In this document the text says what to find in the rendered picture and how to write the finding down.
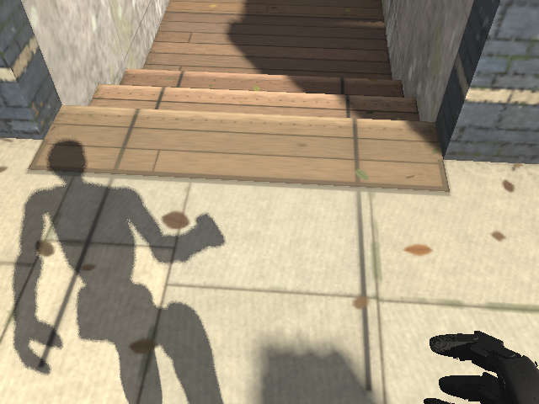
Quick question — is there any robot right hand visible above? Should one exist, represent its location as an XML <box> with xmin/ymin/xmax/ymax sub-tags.
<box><xmin>424</xmin><ymin>331</ymin><xmax>539</xmax><ymax>404</ymax></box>

